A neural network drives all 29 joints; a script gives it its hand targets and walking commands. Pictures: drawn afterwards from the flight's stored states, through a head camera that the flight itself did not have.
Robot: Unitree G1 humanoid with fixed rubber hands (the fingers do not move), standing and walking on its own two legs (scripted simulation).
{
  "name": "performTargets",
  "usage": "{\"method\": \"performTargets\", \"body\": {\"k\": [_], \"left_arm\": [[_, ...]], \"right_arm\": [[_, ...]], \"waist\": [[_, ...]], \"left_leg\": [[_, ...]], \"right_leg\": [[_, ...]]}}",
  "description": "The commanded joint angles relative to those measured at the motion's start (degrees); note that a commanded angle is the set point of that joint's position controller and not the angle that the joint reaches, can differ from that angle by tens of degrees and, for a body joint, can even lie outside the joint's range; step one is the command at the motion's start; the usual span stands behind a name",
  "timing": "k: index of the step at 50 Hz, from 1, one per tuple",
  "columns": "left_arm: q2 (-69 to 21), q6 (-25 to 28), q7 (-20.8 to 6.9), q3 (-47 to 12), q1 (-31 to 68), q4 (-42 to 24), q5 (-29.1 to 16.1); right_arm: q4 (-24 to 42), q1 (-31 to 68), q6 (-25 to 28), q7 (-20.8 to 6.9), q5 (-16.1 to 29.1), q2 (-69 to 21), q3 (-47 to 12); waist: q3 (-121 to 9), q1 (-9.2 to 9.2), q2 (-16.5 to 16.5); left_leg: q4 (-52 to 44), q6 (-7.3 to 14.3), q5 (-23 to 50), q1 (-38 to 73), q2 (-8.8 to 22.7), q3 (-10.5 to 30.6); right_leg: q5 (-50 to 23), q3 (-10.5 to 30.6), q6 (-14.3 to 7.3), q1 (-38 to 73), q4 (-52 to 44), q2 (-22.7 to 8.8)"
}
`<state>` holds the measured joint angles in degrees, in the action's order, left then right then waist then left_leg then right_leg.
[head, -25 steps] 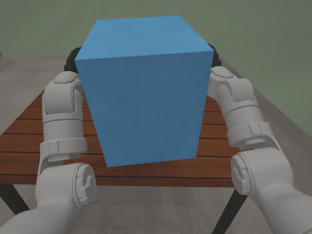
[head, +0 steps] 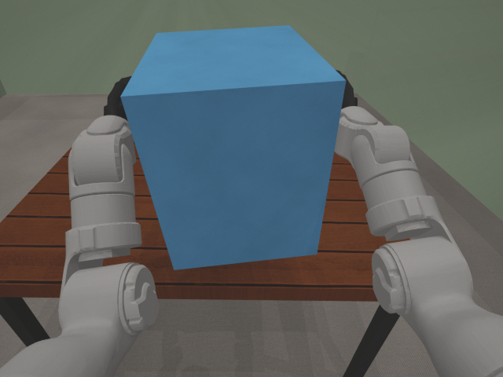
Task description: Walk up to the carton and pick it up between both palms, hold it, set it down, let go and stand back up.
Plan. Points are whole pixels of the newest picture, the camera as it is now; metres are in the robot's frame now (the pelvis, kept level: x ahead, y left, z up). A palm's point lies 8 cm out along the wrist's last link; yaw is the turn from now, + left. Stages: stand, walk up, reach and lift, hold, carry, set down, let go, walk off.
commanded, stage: hold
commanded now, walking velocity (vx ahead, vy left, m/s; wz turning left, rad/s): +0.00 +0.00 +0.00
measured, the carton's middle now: (234, 141) +0.41 +0.00 +0.23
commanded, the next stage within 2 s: none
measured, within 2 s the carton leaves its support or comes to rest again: neither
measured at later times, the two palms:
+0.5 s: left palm (118, 127) +0.37 +0.16 +0.28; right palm (343, 117) +0.36 -0.16 +0.30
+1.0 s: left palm (121, 126) +0.38 +0.16 +0.28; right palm (341, 117) +0.37 -0.16 +0.29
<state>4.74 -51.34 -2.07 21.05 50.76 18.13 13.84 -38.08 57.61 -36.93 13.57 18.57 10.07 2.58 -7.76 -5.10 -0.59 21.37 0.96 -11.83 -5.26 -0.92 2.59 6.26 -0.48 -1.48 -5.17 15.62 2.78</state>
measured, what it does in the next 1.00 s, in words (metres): stands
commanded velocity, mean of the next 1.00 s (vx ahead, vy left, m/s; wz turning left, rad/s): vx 0.00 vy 0.00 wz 0.00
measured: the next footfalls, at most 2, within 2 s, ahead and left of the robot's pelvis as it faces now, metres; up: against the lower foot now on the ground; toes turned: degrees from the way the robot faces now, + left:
none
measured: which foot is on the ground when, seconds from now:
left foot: down 0.00-1.00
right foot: down 0.00-1.00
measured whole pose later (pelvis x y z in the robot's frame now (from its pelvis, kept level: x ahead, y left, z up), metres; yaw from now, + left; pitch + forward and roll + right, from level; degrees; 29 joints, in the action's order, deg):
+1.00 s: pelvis +0.00 +0.00 +0.00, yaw +1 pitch -4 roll -1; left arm 5.2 -50.6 -1.9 20.4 51.3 19.8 13.4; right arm -38.8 57.8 -36.8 13.7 19.4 10.8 1.6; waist -8.4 -5.5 -0.6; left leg 21.5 0.7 -11.9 -6.0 -0.8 3.3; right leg 6.4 -0.5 -1.7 -5.3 15.2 3.1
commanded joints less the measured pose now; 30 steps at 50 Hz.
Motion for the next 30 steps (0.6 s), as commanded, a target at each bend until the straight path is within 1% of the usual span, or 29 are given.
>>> {"method": "performTargets", "body": {"k": [1, 2, 3, 4, 5, 6, 7, 8, 9, 10, 11, 12, 14, 15, 16, 17, 18, 19, 20, 21, 22, 23, 24, 25, 27, 28, 29, 30], "left_arm": [[-31.0, 5.7, -8.1, -23.6, 48.1, -8.4, -12.2], [-31.2, 5.5, -8.2, -22.7, 46.7, -7.2, -11.7], [-31.4, 5.3, -8.4, -23.3, 46.8, -7.4, -12.2], [-31.5, 5.3, -8.4, -23.2, 45.8, -7.5, -12.1], [-30.7, 5.3, -8.6, -22.9, 46.0, -8.4, -11.9], [-30.7, 5.1, -8.8, -22.5, 46.2, -6.9, -11.8], [-30.7, 5.0, -9.0, -22.0, 45.7, -6.6, -11.6], [-30.5, 5.1, -9.2, -21.8, 46.5, -6.5, -11.5], [-30.3, 5.1, -9.3, -21.6, 46.4, -5.7, -11.6], [-29.8, 5.6, -9.3, -21.1, 47.7, -5.8, -11.2], [-30.6, 5.9, -9.0, -22.5, 48.2, -7.6, -12.3], [-30.8, 5.7, -8.8, -22.8, 47.8, -7.0, -12.3], [-31.3, 5.9, -8.6, -24.3, 48.8, -9.6, -13.2], [-30.8, 5.5, -8.7, -22.7, 46.8, -7.7, -12.0], [-30.6, 5.6, -8.9, -23.3, 47.4, -9.4, -12.2], [-30.5, 5.6, -9.1, -23.1, 47.6, -7.9, -12.1], [-30.4, 5.6, -9.2, -22.4, 47.2, -6.6, -11.9], [-31.3, 5.9, -9.0, -23.5, 47.5, -8.7, -12.4], [-30.9, 6.0, -8.8, -23.3, 48.3, -8.8, -12.3], [-30.8, 5.7, -8.8, -22.6, 46.7, -7.1, -12.0], [-31.1, 5.8, -8.7, -23.3, 46.6, -8.6, -12.6], [-30.9, 5.8, -8.6, -23.2, 47.6, -8.7, -12.5], [-30.8, 5.7, -8.5, -22.9, 47.4, -8.4, -12.1], [-30.9, 5.7, -8.4, -23.2, 48.1, -8.1, -11.7], [-30.9, 5.8, -8.4, -21.4, 48.1, -6.3, -11.3], [-30.6, 5.9, -8.4, -21.7, 48.0, -5.9, -11.3], [-30.4, 6.3, -8.4, -21.7, 49.0, -6.0, -11.6], [-30.8, 6.2, -8.3, -21.6, 49.0, -4.4, -11.7]], "right_arm": [[16.1, 45.8, 1.8, -8.7, 9.4, -38.5, -15.2], [15.9, 45.9, 1.9, -8.7, 9.5, -37.1, -15.5], [16.9, 46.9, 2.0, -8.6, 10.0, -37.2, -16.0], [16.8, 46.0, 2.0, -8.4, 10.1, -37.6, -16.2], [16.5, 45.2, 1.7, -8.2, 10.2, -37.6, -16.0], [16.5, 45.9, 1.6, -8.1, 10.1, -37.3, -15.7], [15.6, 45.3, 1.4, -8.1, 10.1, -37.0, -15.3], [16.3, 46.7, 1.5, -8.3, 10.4, -37.2, -15.7], [17.1, 47.1, 1.6, -8.2, 9.9, -37.5, -15.2], [14.4, 46.2, 1.4, -8.3, 9.2, -37.4, -14.5], [16.2, 46.8, 1.9, -8.5, 9.8, -37.9, -14.8], [15.6, 46.0, 1.8, -8.5, 10.0, -37.6, -14.7], [17.1, 45.9, 2.0, -8.3, 10.8, -37.6, -15.3], [14.6, 44.3, 1.4, -8.2, 10.4, -36.7, -14.8], [16.2, 44.6, 1.6, -8.0, 10.7, -36.9, -15.5], [15.7, 44.8, 1.4, -8.0, 10.7, -37.2, -15.3], [16.1, 45.5, 1.4, -7.9, 10.5, -37.4, -15.1], [18.0, 46.3, 1.9, -7.9, 10.4, -37.7, -15.6], [18.0, 46.4, 1.9, -7.9, 10.4, -37.9, -15.5], [17.5, 46.1, 1.6, -7.9, 10.1, -36.9, -15.3], [18.9, 46.6, 1.8, -7.8, 10.8, -37.1, -16.1], [17.1, 45.9, 1.6, -7.9, 10.6, -37.0, -15.4], [16.9, 46.2, 1.6, -8.1, 11.2, -37.2, -15.6], [15.2, 45.3, 1.5, -8.3, 10.0, -36.5, -14.7], [15.7, 47.2, 1.8, -8.6, 10.2, -37.6, -15.0], [15.4, 47.3, 1.9, -8.7, 10.1, -38.0, -15.3], [15.7, 47.8, 2.0, -8.7, 9.7, -38.1, -14.8], [15.1, 48.4, 1.9, -8.7, 9.5, -38.1, -14.5]], "waist": [[-19.7, -0.35, 2.5], [-19.8, 0.17, 2.9], [-20.3, 0.11, 2.8], [-20.5, 0.21, 2.3], [-20.6, -0.22, 2.3], [-19.1, -0.12, 2.1], [-18.8, 0.09, 2.0], [-18.8, 0.04, 1.5], [-18.7, 0.12, 1.3], [-18.3, -0.09, 1.5], [-20.2, -0.23, 2.5], [-19.4, -0.45, 3.5], [-22.6, -1.17, 4.5], [-18.9, -1.22, 4.0], [-20.4, -1.04, 3.2], [-19.0, -1.16, 3.9], [-19.0, -0.9, 2.6], [-20.6, -1.08, 2.8], [-21.3, -0.76, 3.2], [-20.1, -0.7, 2.3], [-22.1, -0.52, 2.9], [-20.6, -0.56, 3.8], [-19.5, -0.34, 4.0], [-18.9, -0.88, 4.6], [-18.0, 0.63, 1.6], [-18.6, 0.56, 2.2], [-19.6, 0.27, 1.8], [-18.3, 0.43, 2.1]], "left_leg": [[-4.5, -2.0, 7.9, -4.4, -0.5, -0.5], [-4.3, -1.9, 9.5, -4.2, -0.4, -0.3], [-4.0, -2.1, 10.4, -4.6, -0.4, -0.2], [-3.6, -2.2, 11.9, -4.0, -0.5, -0.3], [-3.4, -2.4, 12.3, -3.5, -0.6, -0.3], [-3.9, -2.0, 10.9, -4.2, -0.5, -0.4], [-4.1, -2.1, 9.9, -4.3, -0.6, -0.6], [-4.2, -1.9, 9.9, -4.9, -0.5, -0.4], [-4.4, -1.7, 8.4, -5.5, -0.7, -0.3], [-4.6, -1.6, 7.3, -5.9, -0.5, -0.5], [-4.2, -2.1, 8.9, -5.3, -0.4, -0.4], [-3.9, -2.5, 9.9, -5.1, -0.7, -0.6], [-2.9, -2.9, 13.3, -3.0, -0.5, -0.1], [-3.3, -2.9, 12.8, -2.8, -0.6, -0.2], [-3.2, -3.2, 13.2, -3.1, -0.6, 0.0], [-3.3, -2.9, 11.4, -4.6, -0.9, -0.3], [-3.9, -2.4, 9.7, -4.8, -0.9, -0.5], [-3.6, -2.5, 10.7, -4.5, -0.6, 0.0], [-3.4, -2.5, 11.6, -4.0, -0.7, -0.2], [-3.7, -2.5, 11.5, -3.9, -0.7, 0.0], [-2.9, -2.7, 12.3, -3.3, -0.7, -0.1], [-3.6, -2.8, 10.3, -4.4, -0.9, -0.2], [-3.7, -2.7, 11.0, -4.4, -0.5, -0.1], [-4.2, -3.0, 9.6, -4.4, -0.2, 0.1], [-5.0, -1.9, 7.5, -5.8, -0.5, -0.4], [-4.8, -1.5, 7.8, -6.0, -0.9, -0.5], [-4.8, -1.6, 6.9, -5.6, -0.8, -0.3], [-5.1, -1.6, 6.0, -5.6, -0.6, -0.3]], "right_leg": [[-8.7, 1.4, 2.7, 14.3, 0.9, 0.6], [-9.8, 1.6, 2.7, 14.8, 0.9, 0.4], [-10.7, 1.4, 2.6, 15.5, 1.0, 0.6], [-11.9, 1.4, 2.6, 15.8, 1.2, 0.8], [-12.8, 1.4, 2.7, 16.3, 1.1, 0.7], [-11.5, 1.4, 2.9, 15.7, 1.0, 0.6], [-10.7, 1.6, 2.8, 15.7, 0.7, 0.5], [-10.7, 1.7, 2.7, 15.7, 0.9, 0.4], [-9.7, 1.9, 2.9, 16.0, 0.6, 0.1], [-8.3, 2.1, 2.9, 15.1, 0.4, 0.2], [-9.5, 1.6, 2.7, 15.7, 0.9, 0.5], [-10.5, 1.7, 2.6, 15.6, 0.9, 0.3], [-13.3, 1.6, 2.4, 16.1, 1.4, 0.6], [-13.0, 1.6, 2.3, 14.9, 1.0, 0.5], [-13.4, 1.3, 2.6, 15.5, 1.3, 0.7], [-12.2, 1.8, 2.7, 15.8, 0.8, 0.3], [-11.2, 1.8, 2.8, 15.8, 0.8, 0.3], [-11.9, 1.7, 2.6, 16.0, 1.3, 0.4], [-12.9, 1.5, 2.7, 16.2, 1.4, 0.5], [-12.7, 1.6, 2.8, 16.0, 1.0, 0.4], [-13.2, 1.4, 2.8, 16.6, 1.6, 0.5], [-10.9, 1.4, 2.7, 15.8, 1.2, 0.4], [-11.0, 1.2, 2.4, 15.6, 1.2, 0.6], [-9.2, 1.3, 2.3, 15.3, 0.8, 0.7], [-7.6, 1.2, 2.6, 14.6, 0.4, 0.6], [-8.5, 1.8, 2.8, 14.9, 0.5, 0.2], [-7.5, 1.8, 2.7, 14.7, 0.6, 0.0], [-6.5, 1.6, 2.6, 14.0, 0.4, 0.1]]}}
